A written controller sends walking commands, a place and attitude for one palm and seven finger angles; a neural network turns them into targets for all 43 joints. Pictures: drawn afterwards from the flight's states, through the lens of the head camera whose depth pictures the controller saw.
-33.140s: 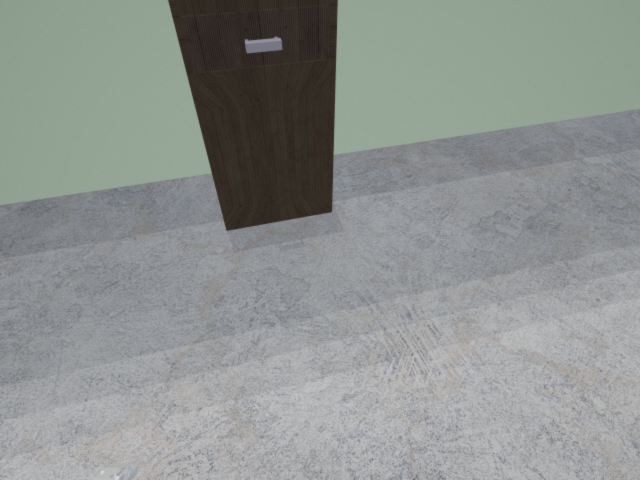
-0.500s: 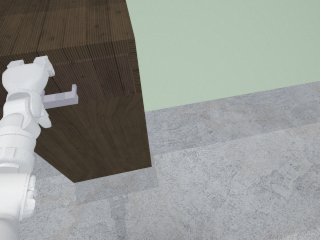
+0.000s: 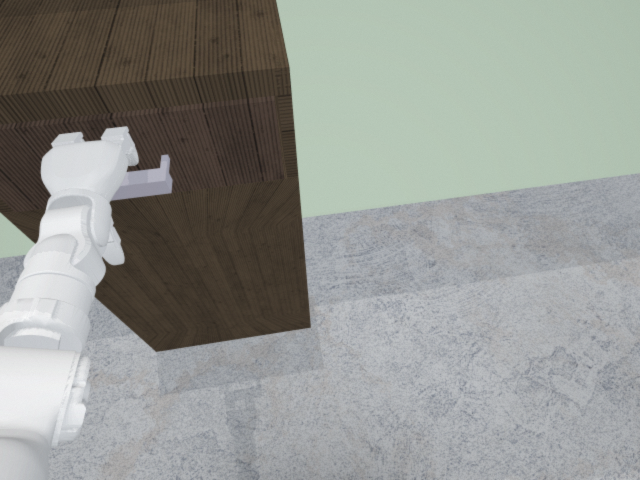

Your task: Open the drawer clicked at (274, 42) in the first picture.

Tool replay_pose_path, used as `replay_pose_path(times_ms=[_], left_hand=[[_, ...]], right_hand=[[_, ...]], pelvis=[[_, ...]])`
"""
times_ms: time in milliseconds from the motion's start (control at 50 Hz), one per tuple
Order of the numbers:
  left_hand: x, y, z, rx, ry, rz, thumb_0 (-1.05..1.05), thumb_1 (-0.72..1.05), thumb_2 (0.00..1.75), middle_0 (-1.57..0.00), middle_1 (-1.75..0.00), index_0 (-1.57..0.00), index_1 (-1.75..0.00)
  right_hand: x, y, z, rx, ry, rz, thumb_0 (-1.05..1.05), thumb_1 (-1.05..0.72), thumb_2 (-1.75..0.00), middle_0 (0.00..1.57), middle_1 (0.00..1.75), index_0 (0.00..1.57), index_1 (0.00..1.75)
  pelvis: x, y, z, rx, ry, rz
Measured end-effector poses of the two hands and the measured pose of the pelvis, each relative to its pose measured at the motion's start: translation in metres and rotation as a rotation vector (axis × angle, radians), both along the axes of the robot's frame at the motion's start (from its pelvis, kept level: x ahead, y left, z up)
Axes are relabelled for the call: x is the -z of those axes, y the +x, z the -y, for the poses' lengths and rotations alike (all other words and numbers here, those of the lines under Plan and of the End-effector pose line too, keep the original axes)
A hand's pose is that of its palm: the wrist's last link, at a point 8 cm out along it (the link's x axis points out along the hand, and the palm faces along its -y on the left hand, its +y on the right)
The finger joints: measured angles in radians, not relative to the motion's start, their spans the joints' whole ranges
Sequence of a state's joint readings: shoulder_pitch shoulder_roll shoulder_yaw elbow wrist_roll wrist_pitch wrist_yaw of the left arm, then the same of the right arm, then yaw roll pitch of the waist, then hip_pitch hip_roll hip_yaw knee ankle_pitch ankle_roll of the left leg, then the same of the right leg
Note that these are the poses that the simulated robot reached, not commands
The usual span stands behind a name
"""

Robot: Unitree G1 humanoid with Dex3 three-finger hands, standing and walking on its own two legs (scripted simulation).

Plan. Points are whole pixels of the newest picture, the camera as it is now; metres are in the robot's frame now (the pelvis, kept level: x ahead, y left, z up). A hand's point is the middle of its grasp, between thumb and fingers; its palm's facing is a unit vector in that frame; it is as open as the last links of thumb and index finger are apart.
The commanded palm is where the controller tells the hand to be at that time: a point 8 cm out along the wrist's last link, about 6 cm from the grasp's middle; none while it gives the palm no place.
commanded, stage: lower the fingers behind the handle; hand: left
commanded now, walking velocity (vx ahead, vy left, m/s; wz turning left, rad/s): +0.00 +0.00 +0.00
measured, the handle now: (132, 174) +0.53 +0.29 +0.05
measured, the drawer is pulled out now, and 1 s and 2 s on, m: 0.00 0.00 0.01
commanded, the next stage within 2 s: close the thumb around the handle in 1.22 s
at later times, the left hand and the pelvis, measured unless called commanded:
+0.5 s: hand (126, 206) +0.47 +0.28 +0.05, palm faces -0.03 +0.01 -1.00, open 13.8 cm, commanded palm +0.44 +0.28 +0.10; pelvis +0.01 +0.00 -0.01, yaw -2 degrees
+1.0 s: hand (131, 214) +0.47 +0.28 +0.03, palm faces -0.03 +0.00 -1.00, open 14.0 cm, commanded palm +0.44 +0.28 +0.08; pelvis +0.00 +0.01 -0.01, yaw -2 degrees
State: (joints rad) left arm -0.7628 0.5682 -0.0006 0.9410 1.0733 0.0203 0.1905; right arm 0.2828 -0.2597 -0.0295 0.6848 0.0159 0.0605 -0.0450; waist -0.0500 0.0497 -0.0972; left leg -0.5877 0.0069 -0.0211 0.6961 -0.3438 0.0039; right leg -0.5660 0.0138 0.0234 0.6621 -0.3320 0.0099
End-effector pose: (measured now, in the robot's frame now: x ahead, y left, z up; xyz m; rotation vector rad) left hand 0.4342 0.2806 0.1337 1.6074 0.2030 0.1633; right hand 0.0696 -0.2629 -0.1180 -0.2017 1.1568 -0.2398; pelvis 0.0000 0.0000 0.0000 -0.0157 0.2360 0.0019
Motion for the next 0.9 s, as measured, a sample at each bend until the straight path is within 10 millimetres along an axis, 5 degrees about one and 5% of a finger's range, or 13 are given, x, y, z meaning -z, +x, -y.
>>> replay_pose_path(times_ms=[360, 720, 900], left_hand=[[0.023, 0.020, 0.012, 0.088, -0.058, -0.002, 0.00, -0.49, 0.30, -0.32, -1.20, -0.31, -1.22], [0.036, 0.013, 0.007, 0.049, -0.025, -0.019, 0.00, -0.49, 0.30, -0.28, -1.21, -0.31, -1.20], [0.050, 0.014, 0.005, 0.060, -0.042, -0.030, 0.00, -0.49, 0.30, -0.26, -1.20, -0.29, -1.20]], right_hand=[[0.001, -0.059, 0.017, 0.093, -0.056, -0.144, 0.01, -0.90, -0.90, 0.20, 0.30, 0.21, 0.30], [0.004, -0.029, 0.001, 0.057, -0.025, -0.060, 0.01, -0.90, -0.90, 0.20, 0.30, 0.21, 0.30], [0.005, -0.037, 0.001, 0.055, -0.037, -0.085, 0.01, -0.90, -0.90, 0.20, 0.30, 0.21, 0.30]], pelvis=[[0.006, 0.005, 0.000, 0.026, -0.004, -0.052], [0.008, 0.003, -0.006, 0.019, -0.008, -0.052], [0.012, 0.001, -0.008, 0.023, -0.009, -0.072]])
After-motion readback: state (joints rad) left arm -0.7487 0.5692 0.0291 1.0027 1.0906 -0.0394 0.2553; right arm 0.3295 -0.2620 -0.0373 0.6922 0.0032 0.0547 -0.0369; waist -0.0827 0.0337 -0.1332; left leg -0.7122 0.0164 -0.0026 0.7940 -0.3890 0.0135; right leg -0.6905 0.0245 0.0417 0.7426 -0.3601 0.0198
